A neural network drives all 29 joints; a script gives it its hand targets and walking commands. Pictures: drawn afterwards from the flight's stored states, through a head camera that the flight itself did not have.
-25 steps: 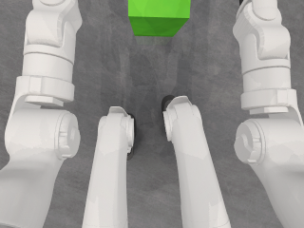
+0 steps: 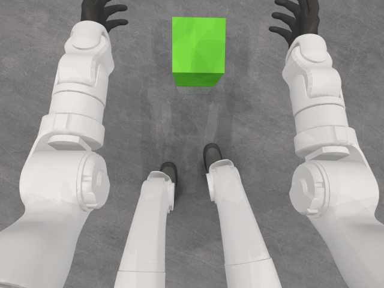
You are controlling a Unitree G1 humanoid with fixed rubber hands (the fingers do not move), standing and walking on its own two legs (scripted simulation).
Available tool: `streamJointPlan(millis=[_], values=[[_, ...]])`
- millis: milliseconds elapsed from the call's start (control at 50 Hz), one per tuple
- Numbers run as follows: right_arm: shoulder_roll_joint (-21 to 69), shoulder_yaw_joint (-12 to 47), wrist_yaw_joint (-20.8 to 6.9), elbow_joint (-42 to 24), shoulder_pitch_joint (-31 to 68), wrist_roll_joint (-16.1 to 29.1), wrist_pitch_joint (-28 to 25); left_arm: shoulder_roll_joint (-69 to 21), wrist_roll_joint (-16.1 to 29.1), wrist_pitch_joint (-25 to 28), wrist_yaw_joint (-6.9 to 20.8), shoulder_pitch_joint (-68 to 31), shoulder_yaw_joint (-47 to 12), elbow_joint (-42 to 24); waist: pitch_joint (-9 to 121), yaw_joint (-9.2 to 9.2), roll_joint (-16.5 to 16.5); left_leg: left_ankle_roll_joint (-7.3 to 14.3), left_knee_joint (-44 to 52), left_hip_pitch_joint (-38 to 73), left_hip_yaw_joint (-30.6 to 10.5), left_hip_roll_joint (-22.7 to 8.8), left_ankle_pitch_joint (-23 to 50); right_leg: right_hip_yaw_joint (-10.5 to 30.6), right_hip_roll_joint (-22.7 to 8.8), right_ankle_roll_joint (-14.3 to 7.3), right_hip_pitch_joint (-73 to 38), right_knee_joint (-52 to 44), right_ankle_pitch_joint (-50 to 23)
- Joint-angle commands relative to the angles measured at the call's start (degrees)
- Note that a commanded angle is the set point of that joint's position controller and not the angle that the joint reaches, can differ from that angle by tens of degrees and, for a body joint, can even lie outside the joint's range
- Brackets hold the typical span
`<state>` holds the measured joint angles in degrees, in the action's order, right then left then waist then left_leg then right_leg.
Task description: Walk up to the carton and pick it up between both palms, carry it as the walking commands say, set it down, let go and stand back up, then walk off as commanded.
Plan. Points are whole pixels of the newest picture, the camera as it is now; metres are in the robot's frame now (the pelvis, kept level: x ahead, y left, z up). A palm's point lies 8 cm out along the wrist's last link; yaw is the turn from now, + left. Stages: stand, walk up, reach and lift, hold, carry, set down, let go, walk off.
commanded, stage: set down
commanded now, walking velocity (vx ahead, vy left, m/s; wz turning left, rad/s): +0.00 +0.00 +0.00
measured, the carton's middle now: (196, 58) +0.58 -0.07 -0.52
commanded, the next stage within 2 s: let go in 0.04 s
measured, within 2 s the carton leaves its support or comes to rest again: neither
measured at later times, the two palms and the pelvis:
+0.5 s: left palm (69, 60) +0.48 +0.14 -0.06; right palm (341, 58) +0.45 -0.24 -0.05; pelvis +0.08 -0.02 +0.07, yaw +1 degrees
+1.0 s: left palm out of the picture +0.30 +0.24 +0.05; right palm out of the picture +0.28 -0.23 +0.05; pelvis +0.12 +0.01 +0.12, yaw -1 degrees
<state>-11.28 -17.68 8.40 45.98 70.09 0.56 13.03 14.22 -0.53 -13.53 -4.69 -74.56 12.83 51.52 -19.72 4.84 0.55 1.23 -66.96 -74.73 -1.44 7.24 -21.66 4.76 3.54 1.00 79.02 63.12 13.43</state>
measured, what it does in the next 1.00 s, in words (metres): rises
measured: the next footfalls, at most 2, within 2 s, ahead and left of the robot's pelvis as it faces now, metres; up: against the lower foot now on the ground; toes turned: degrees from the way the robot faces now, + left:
none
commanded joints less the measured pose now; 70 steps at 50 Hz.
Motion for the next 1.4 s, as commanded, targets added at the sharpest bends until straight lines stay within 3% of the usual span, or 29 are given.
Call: streamJointPlan(millis=[0, 40, 60, 80, 180, 220, 240, 260, 300, 320, 380, 440, 480, 560, 600, 660, 680, 700, 780, 800, 840, 880, 920, 1020, 1080, 1140, 1160, 1220, 1380], values=[[-4.3, -2.2, -1.3, -4.9, 13.3, -3.9, -5.2, 5.0, -3.2, 5.1, 0.4, -15.6, 3.0, -5.7, 74.8, -0.4, 0.1, -3.0, 12.3, 16.3, -0.1, -1.7, 11.6, -4.2, -0.9, 0.9, -41.0, -5.4, -15.6], [-3.8, -3.5, -2.5, -3.6, 12.5, -6.5, -6.3, 1.3, -4.0, 5.6, 0.7, -13.3, 3.3, -3.2, 69.8, 1.36, -0.5, -3.5, 14.5, 15.1, -0.2, -2.2, 7.2, -5.4, -0.8, 0.7, -38.4, -7.0, -11.1], [-3.9, -3.9, -3.0, -3.3, 10.9, -7.8, -6.5, 3.0, -6.0, 5.9, 0.2, -11.7, 4.7, -5.0, 69.9, -0.58, 1.0, -3.7, 16.1, 16.5, -0.2, -1.9, 8.2, -5.1, -0.6, 0.6, -38.4, -7.1, -10.6], [-2.8, -4.2, -3.5, -3.7, 9.5, -8.0, -6.8, 0.8, -6.1, 5.8, 0.3, -10.6, 3.7, -5.8, 73.8, 1.38, 2.0, -3.6, 16.7, 21.1, -0.7, -1.9, 9.4, -6.3, -0.2, 0.5, -38.2, -8.0, -10.4], [-1.8, -1.3, -6.2, -9.4, -0.2, -9.4, -7.8, -1.2, -9.3, 6.7, -1.7, 1.8, 4.4, -11.0, 80.4, 0.59, 3.8, -3.8, 19.0, 25.4, -0.8, -2.0, 18.8, -4.8, -0.5, 0.2, -47.3, -10.0, -20.6], [-3.1, 0.4, -7.1, -11.9, -3.2, -9.3, -7.6, -1.0, -9.7, 6.9, -2.5, 6.2, 4.9, -14.4, 81.3, 1.08, 0.0, -4.1, 19.3, 20.9, -0.2, -1.9, 19.8, -3.1, -1.0, -0.3, -57.4, -10.3, -28.3], [-5.0, -0.8, -7.0, -10.5, -3.5, -9.5, -7.8, -3.0, -9.4, 7.3, -2.7, 3.4, 3.0, -18.6, 81.0, 1.0, 3.6, -5.0, 19.8, 18.3, -0.1, -1.7, 20.2, -1.3, -2.0, -0.9, -57.3, -9.4, -30.1], [-3.7, 0.4, -7.1, -11.8, -8.7, -9.7, -7.2, -2.9, -8.3, 6.9, -2.7, 9.2, 1.9, -17.8, 83.2, 2.92, 0.0, -4.3, 20.8, 20.9, -0.3, -2.1, 19.9, -2.8, -1.7, -0.4, -60.8, -11.0, -30.0], [-5.7, 0.4, -7.8, -10.8, -9.8, -9.2, -7.1, -3.3, -8.7, 6.6, -3.4, 10.3, 1.2, -19.8, 78.4, 1.96, 2.3, -5.2, 21.4, 17.1, -0.2, -2.3, 18.7, -0.9, -2.6, -1.3, -61.4, -11.0, -32.1], [-1.5, 3.7, -7.9, -19.2, -22.2, -8.8, -7.4, -3.2, -9.5, 7.3, -2.8, 24.1, 1.5, -22.3, 88.1, 0.55, -2.5, -3.8, 22.8, 23.3, -0.4, -1.6, 23.9, -0.1, -2.9, -0.2, -74.2, -12.7, -42.5], [-2.4, 3.0, -8.4, -20.5, -24.3, -6.7, -8.5, -3.2, -7.0, 8.6, -2.2, 23.7, -1.3, -28.2, 84.5, 1.33, -3.3, -4.8, 25.5, 13.7, -1.1, -1.9, 23.2, 1.6, -4.7, -1.1, -80.6, -11.7, -51.2], [0.8, 5.2, -8.4, -24.3, -30.7, -4.4, -9.0, -0.5, -7.1, 9.9, -1.1, 31.0, 0.3, -28.3, 78.8, -2.29, -6.7, -4.6, 28.6, 1.9, 0.3, -1.8, 16.7, 5.5, -7.1, -1.2, -91.2, -12.8, -62.6], [1.2, 5.2, -9.1, -22.4, -37.6, -4.0, -9.9, -2.1, -7.3, 10.2, -0.6, 38.0, -0.4, -26.1, 77.5, -1.94, -5.4, -4.7, 30.9, 4.2, -0.6, -2.7, 19.0, 5.2, -7.5, -1.2, -91.9, -14.5, -63.9], [0.5, 5.9, -10.5, -20.8, -47.0, -3.1, -11.8, -2.3, -7.5, 11.9, 0.8, 47.3, -1.5, -23.7, 71.1, -3.17, -3.1, -3.9, 34.2, 12.9, -0.7, -3.6, 20.8, 4.4, -6.8, -1.4, -87.2, -18.2, -60.1], [-0.6, 7.3, -11.1, -22.3, -59.6, -2.9, -12.8, -3.1, -7.6, 12.7, 1.2, 56.7, -3.2, -27.1, 69.5, -2.63, 0.6, -3.0, 35.0, 31.8, -1.2, -3.2, 29.6, 1.9, -5.2, -0.4, -81.8, -22.9, -54.1], [-2.0, 8.9, -11.2, -24.7, -63.2, -3.0, -15.0, -3.5, -5.1, 14.9, 2.3, 60.3, -5.0, -29.4, 61.5, -2.34, -0.6, -3.3, 37.3, 29.7, -1.7, -3.9, 23.6, 3.7, -6.4, -1.7, -85.5, -25.3, -52.1], [-3.5, 7.5, -11.3, -25.8, -66.0, -3.2, -15.4, -1.7, -4.9, 15.6, 2.7, 61.8, -4.0, -30.0, 59.7, -1.07, -2.9, -2.7, 38.1, 34.4, -2.2, -4.3, 25.1, 2.1, -5.8, -0.6, -83.5, -26.2, -48.5], [-3.7, 9.3, -11.6, -26.2, -70.4, -1.9, -15.8, -1.2, -5.5, 15.4, 3.1, 65.5, -3.7, -30.6, 55.8, -1.98, 1.4, -2.3, 38.2, 45.0, -2.2, -4.6, 28.5, 0.5, -4.9, -0.2, -77.9, -28.5, -41.7], [-4.4, 12.7, -12.2, -27.2, -70.1, 0.1, -15.5, 1.2, -2.3, 16.8, 4.0, 67.5, -5.4, -32.2, 42.7, -3.9, 3.4, -2.2, 40.8, 47.5, -2.1, -6.2, 21.2, -0.2, -3.7, -0.8, -75.3, -33.1, -23.5], [-4.3, 12.5, -12.2, -28.6, -70.9, -0.7, -15.3, 0.6, -1.5, 16.8, 4.3, 72.0, -6.4, -31.8, 40.1, -4.37, 0.3, -1.7, 42.4, 50.2, -2.8, -6.8, 19.9, -2.0, -3.0, -0.2, -75.8, -33.8, -20.3], [-4.9, 12.6, -12.2, -27.0, -73.6, -0.3, -14.2, 1.1, -1.7, 15.8, 5.3, 76.2, -7.2, -30.9, 33.9, -5.51, 3.6, -2.0, 44.8, 51.8, -2.6, -7.3, 16.3, -2.1, -3.2, -0.5, -77.8, -35.8, -15.1], [-7.2, 11.9, -12.2, -28.2, -77.1, -1.2, -14.3, 1.4, -0.2, 15.8, 5.7, 81.4, -9.1, -30.6, 34.7, -4.52, -0.7, -2.7, 45.5, 55.8, -2.0, -7.5, 20.2, -2.4, -2.8, -0.4, -81.5, -36.7, -18.9], [-8.0, 12.1, -12.3, -28.6, -77.0, -0.2, -14.2, 1.4, 0.5, 16.0, 6.2, 80.7, -9.6, -33.9, 31.2, -4.99, 2.3, -2.9, 46.8, 57.3, -2.5, -8.0, 22.9, -2.1, -2.5, -0.6, -81.4, -37.0, -18.1], [-8.2, 11.8, -12.2, -27.2, -79.9, 0.0, -12.0, 2.2, 1.3, 13.3, 7.2, 84.2, -9.7, -33.4, 24.3, -4.14, -2.4, -3.1, 47.5, 60.2, -2.3, -7.7, 21.0, -2.9, -2.3, -0.5, -81.6, -38.9, -15.9], [-9.3, 11.9, -13.0, -26.3, -80.3, 0.6, -9.7, 2.9, 0.7, 11.8, 7.0, 83.2, -9.2, -35.3, 16.0, -5.0, 5.9, -1.6, 51.5, 57.2, -3.6, -10.2, 12.5, -4.7, -1.1, -0.3, -82.3, -37.7, -7.7], [-9.4, 11.3, -13.3, -28.2, -78.4, -0.8, -7.6, 2.0, 0.2, 9.5, 7.2, 84.4, -9.6, -35.3, 13.6, -6.46, 4.6, -1.6, 51.7, 55.8, -3.3, -10.1, 8.7, -5.1, -0.7, -0.4, -84.4, -37.7, -4.8], [-9.7, 12.1, -13.0, -27.8, -79.8, -0.6, -7.5, 1.7, 0.8, 9.6, 7.2, 83.2, -9.9, -35.1, 13.2, -4.64, 1.2, -1.5, 50.8, 58.0, -2.9, -9.9, 12.7, -3.7, -0.6, -0.6, -82.3, -38.2, -7.3], [-10.0, 12.0, -12.6, -29.3, -80.2, -0.8, -6.4, 2.7, 0.9, 9.1, 7.3, 85.1, -9.8, -35.8, 15.6, -5.27, -0.6, -2.0, 47.5, 61.2, -3.0, -8.8, 19.2, -3.8, -0.5, -0.9, -80.5, -38.4, -9.3], [-8.4, 13.4, -10.5, -28.4, -79.5, -1.0, -4.1, 3.8, -0.7, 10.7, 5.7, 85.4, -10.2, -34.7, 20.9, -5.74, 1.5, -2.8, 42.7, 67.4, -4.2, -8.8, 27.6, -1.7, -1.7, -1.7, -75.6, -35.9, -9.7]])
